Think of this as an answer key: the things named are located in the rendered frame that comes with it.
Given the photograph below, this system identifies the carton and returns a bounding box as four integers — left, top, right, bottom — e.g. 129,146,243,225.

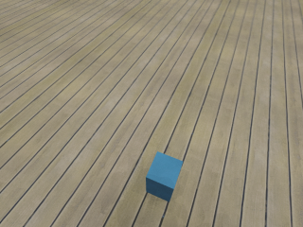
146,151,183,202

